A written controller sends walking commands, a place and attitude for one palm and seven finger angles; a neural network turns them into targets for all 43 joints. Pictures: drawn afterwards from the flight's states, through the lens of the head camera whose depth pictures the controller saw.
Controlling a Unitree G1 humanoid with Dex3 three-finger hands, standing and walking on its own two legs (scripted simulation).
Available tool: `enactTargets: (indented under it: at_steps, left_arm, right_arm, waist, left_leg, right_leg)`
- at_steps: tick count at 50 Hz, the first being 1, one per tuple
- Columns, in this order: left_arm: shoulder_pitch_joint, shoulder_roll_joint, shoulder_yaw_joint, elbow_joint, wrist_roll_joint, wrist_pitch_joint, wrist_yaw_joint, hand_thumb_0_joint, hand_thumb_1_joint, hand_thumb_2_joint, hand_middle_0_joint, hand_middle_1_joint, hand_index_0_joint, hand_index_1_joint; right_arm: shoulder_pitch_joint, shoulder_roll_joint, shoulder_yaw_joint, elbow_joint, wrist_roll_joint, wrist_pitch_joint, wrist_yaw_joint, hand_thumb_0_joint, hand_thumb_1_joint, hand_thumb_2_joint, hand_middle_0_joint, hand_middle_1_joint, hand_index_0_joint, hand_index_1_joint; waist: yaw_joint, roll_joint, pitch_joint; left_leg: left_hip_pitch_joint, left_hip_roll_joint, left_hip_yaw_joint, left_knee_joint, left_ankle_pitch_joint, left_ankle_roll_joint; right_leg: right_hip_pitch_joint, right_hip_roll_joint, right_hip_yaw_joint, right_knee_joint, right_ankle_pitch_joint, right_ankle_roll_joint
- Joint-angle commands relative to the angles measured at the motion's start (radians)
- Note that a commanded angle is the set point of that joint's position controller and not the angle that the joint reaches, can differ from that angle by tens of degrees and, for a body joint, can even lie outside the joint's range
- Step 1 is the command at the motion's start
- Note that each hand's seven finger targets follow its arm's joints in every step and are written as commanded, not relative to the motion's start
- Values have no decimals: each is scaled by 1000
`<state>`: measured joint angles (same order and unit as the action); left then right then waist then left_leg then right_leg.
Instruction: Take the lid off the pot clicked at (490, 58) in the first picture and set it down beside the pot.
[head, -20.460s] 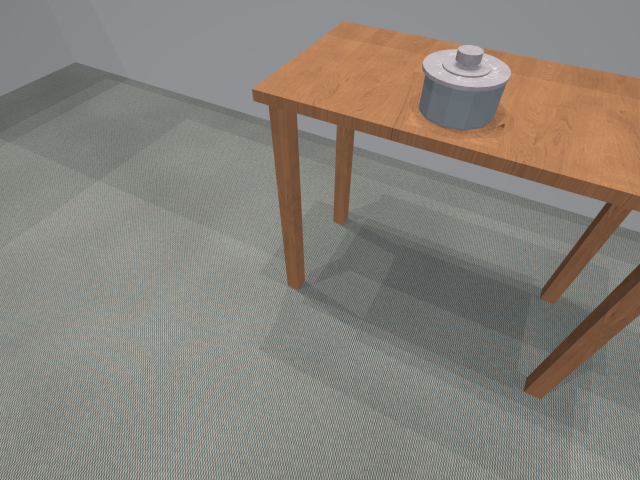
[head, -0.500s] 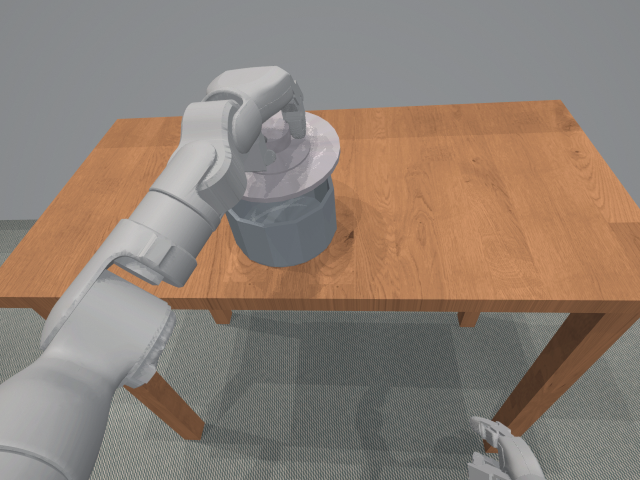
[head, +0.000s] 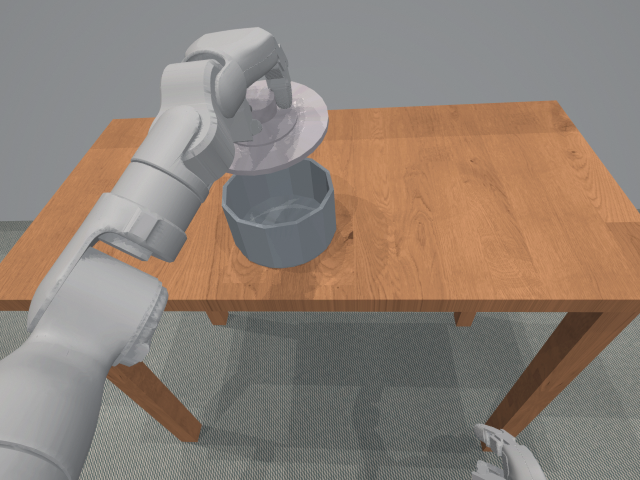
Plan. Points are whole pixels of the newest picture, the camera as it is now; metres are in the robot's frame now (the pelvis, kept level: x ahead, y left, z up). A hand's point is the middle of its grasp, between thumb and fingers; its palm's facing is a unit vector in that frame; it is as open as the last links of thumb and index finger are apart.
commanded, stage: lift the lid straight up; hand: left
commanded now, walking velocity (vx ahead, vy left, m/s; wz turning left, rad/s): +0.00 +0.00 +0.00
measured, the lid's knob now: (255, 105) +0.49 +0.08 +0.25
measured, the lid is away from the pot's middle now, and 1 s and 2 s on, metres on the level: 0.01 0.01 0.15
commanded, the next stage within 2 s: move the lid sideways beside the pot in 0.78 s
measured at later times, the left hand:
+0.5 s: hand (250, 65) +0.44 +0.07 +0.32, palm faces +0.01 -0.07 -1.00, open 7.6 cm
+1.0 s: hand (246, 52) +0.44 +0.07 +0.33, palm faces +0.02 -0.08 -1.00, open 7.6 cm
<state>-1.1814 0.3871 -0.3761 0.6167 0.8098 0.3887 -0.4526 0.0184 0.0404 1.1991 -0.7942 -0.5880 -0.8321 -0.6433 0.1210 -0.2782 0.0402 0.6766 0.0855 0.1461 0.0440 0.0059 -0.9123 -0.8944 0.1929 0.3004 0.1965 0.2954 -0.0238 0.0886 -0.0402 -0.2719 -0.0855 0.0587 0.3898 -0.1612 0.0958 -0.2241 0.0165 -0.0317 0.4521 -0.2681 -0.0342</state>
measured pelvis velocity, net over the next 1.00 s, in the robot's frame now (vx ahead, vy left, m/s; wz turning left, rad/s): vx -0.01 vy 0.01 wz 0.00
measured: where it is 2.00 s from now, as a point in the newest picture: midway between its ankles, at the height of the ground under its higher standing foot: outside the picture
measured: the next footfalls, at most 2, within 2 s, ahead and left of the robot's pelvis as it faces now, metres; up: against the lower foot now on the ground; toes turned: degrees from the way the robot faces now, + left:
none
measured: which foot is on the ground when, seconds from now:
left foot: down 0.00-1.00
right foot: down 0.00-1.00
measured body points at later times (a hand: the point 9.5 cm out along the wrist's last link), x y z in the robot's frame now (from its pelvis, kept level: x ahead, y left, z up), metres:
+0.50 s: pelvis -0.01 +0.01 +0.00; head +0.00 -0.03 +0.45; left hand +0.43 +0.07 +0.37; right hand +0.18 -0.20 -0.12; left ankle +0.03 +0.06 -0.74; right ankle -0.02 -0.10 -0.74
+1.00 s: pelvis -0.01 +0.01 +0.00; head +0.00 -0.03 +0.45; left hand +0.44 +0.07 +0.38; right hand +0.16 -0.22 -0.12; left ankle +0.03 +0.06 -0.74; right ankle -0.02 -0.10 -0.74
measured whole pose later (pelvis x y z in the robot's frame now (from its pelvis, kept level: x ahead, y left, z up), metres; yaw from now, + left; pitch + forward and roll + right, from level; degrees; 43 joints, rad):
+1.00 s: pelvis -0.01 +0.01 +0.00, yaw +0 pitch +2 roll +0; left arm -1.34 0.37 -0.36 0.64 0.82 0.40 -0.47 0.02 0.03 1.21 -0.80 -0.59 -0.84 -0.64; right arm 0.12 -0.28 0.06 0.68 0.08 0.12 0.03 0.01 -0.91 -0.89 0.19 0.30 0.20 0.30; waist -0.01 0.10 -0.05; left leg -0.28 -0.09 0.06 0.38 -0.15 0.11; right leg -0.24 0.01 -0.03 0.46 -0.26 -0.02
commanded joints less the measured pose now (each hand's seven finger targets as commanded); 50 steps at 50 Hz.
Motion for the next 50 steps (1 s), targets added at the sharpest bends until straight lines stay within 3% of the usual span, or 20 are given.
enactTargets:
  at_steps: [1,2,5,7,8,9,10,12,16,17,18,22,23,27,33,37,40,42,45,50]
  left_arm:
    - [-679,237,131,-252,44,-6,43,0,395,1321,-978,-696,-996,-724]
    - [-683,203,114,-303,10,-21,43,0,395,1321,-978,-696,-996,-724]
    - [-669,271,162,-224,44,1,39,0,395,1321,-978,-696,-996,-724]
    - [-639,148,87,-200,4,-2,31,0,395,1321,-978,-696,-996,-724]
    - [-655,214,129,-210,32,1,30,0,395,1321,-978,-696,-996,-724]
    - [-649,183,100,-204,33,6,26,0,395,1321,-978,-696,-996,-724]
    - [-652,233,148,-221,37,8,31,0,395,1321,-978,-696,-996,-724]
    - [-638,139,86,-247,3,-1,27,0,395,1321,-978,-696,-996,-724]
    - [-718,190,103,-287,39,14,31,0,395,1321,-978,-696,-996,-724]
    - [-706,155,95,-293,5,4,35,0,395,1321,-978,-696,-996,-724]
    - [-730,238,151,-295,34,9,39,0,395,1321,-978,-696,-996,-724]
    - [-688,196,143,-121,11,22,45,0,395,1321,-978,-696,-996,-724]
    - [-724,258,175,-119,41,25,47,0,395,1321,-978,-696,-996,-724]
    - [-746,136,88,-170,15,14,46,0,395,1321,-978,-696,-996,-724]
    - [-769,221,131,-109,60,38,44,0,395,1321,-978,-696,-996,-724]
    - [-760,134,83,-141,20,29,38,0,395,1321,-978,-696,-996,-724]
    - [-801,145,64,-141,48,43,30,0,395,1321,-978,-696,-996,-724]
    - [-816,108,58,-200,11,22,34,0,395,1321,-978,-696,-996,-724]
    - [-828,286,173,-180,68,32,45,0,395,1321,-978,-696,-996,-724]
    - [-717,324,201,-20,83,42,49,0,395,1321,-978,-696,-996,-724]
  right_arm:
    - [-152,-88,-31,-160,-1,-61,-5,0,-900,-900,200,300,200,300]
    - [-144,-92,-37,-167,4,-64,-1,0,-900,-900,200,300,200,300]
    - [-144,-92,-29,-146,-1,-66,-1,0,-900,-900,200,300,200,300]
    - [-130,-91,-36,-146,5,-62,4,0,-900,-900,200,300,200,300]
    - [-140,-91,-33,-142,2,-64,5,0,-900,-900,200,300,200,300]
    - [-153,-91,-31,-152,2,-62,6,0,-900,-900,200,300,200,300]
    - [-154,-94,-31,-150,1,-62,5,0,-900,-900,200,300,200,300]
    - [-147,-93,-37,-160,4,-57,11,0,-900,-900,200,300,200,300]
    - [-174,-86,-29,-162,2,-57,18,0,-900,-900,200,300,200,300]
    - [-157,-92,-34,-163,1,-54,21,0,-900,-900,200,300,200,300]
    - [-165,-88,-30,-161,-4,-58,20,0,-900,-900,200,300,200,300]
    - [-140,-98,-24,-138,-2,-43,4,0,-900,-900,200,300,200,300]
    - [-151,-94,-17,-138,-6,-48,1,0,-900,-900,200,300,200,300]
    - [-158,-84,-24,-165,1,-53,3,0,-900,-900,200,300,200,300]
    - [-147,-91,-19,-154,-2,-59,-3,0,-900,-900,200,300,200,300]
    - [-133,-88,-24,-165,3,-67,1,0,-900,-900,200,300,200,300]
    - [-149,-84,-19,-160,7,-69,0,0,-900,-900,200,300,200,300]
    - [-129,-85,-28,-168,6,-77,2,0,-900,-900,200,300,200,300]
    - [-137,-92,-22,-152,-3,-87,-6,0,-900,-900,200,300,200,300]
    - [-135,-101,-12,-138,-6,-69,-21,0,-900,-900,200,300,200,300]
  waist:
    - [-2,-127,-443]
    - [-13,-103,-464]
    - [5,-141,-431]
    - [-16,-139,-384]
    - [1,-156,-402]
    - [0,-154,-393]
    - [12,-148,-422]
    - [-5,-137,-437]
    - [8,-125,-458]
    - [-1,-119,-449]
    - [17,-141,-478]
    - [6,-191,-336]
    - [23,-207,-373]
    - [4,-162,-425]
    - [16,-184,-423]
    - [2,-149,-392]
    - [0,-149,-383]
    - [-8,-131,-398]
    - [26,-153,-459]
    - [33,-236,-350]
  left_leg:
    - [258,32,-89,15,275,-9]
    - [282,36,-100,21,316,-13]
    - [254,38,-99,11,300,-17]
    - [261,39,-103,10,298,-24]
    - [257,43,-103,6,285,-25]
    - [252,41,-100,4,274,-24]
    - [265,42,-101,8,293,-24]
    - [294,46,-108,18,351,-32]
    - [305,49,-115,13,348,-38]
    - [311,51,-120,20,378,-47]
    - [292,48,-116,10,336,-42]
    - [217,49,-101,-21,216,-41]
    - [197,49,-95,-33,185,-41]
    - [260,52,-98,-7,262,-38]
    - [219,50,-92,-21,198,-36]
    - [235,50,-105,-11,228,-34]
    - [241,50,-103,-17,185,-30]
    - [270,54,-117,-7,224,-36]
    - [240,47,-103,-11,215,-26]
    - [131,52,-72,-33,172,-25]
  right_leg:
    - [80,-15,44,-33,383,-23]
    - [84,-17,36,-38,393,-26]
    - [75,-11,37,-27,382,-28]
    - [32,-13,18,-46,349,-28]
    - [39,-9,25,-37,340,-28]
    - [35,-9,24,-37,330,-28]
    - [49,-12,28,-31,341,-30]
    - [41,-16,19,-38,353,-31]
    - [31,-7,20,-25,327,-37]
    - [24,-10,11,-35,329,-38]
    - [54,-6,22,-31,321,-36]
    - [4,-13,4,-56,241,-35]
    - [38,-13,15,-47,227,-33]
    - [33,-19,17,-44,268,-35]
    - [48,-16,26,-47,233,-32]
    - [25,-17,19,-55,243,-36]
    - [1,-12,19,-49,210,-34]
    - [-3,-11,14,-55,220,-38]
    - [70,-11,32,-40,245,-39]
    - [83,-26,35,-51,255,-28]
